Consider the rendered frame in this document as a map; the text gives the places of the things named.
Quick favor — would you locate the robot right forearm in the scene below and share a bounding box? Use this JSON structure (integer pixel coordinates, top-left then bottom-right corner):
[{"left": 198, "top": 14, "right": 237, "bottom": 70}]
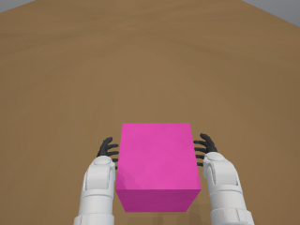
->
[{"left": 202, "top": 152, "right": 255, "bottom": 225}]

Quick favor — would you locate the right robot hand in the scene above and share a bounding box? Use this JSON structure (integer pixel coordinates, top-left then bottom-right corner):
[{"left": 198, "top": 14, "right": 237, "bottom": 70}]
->
[{"left": 193, "top": 133, "right": 218, "bottom": 167}]

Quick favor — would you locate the carton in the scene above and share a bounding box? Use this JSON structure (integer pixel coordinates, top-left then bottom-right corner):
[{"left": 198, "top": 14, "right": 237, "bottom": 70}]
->
[{"left": 115, "top": 123, "right": 202, "bottom": 213}]

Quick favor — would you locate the robot left forearm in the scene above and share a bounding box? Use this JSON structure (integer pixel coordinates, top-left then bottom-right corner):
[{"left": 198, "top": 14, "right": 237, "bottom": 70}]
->
[{"left": 73, "top": 156, "right": 115, "bottom": 225}]

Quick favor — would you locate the left robot hand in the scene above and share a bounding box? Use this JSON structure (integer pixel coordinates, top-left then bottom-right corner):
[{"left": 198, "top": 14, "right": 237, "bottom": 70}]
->
[{"left": 97, "top": 137, "right": 119, "bottom": 170}]

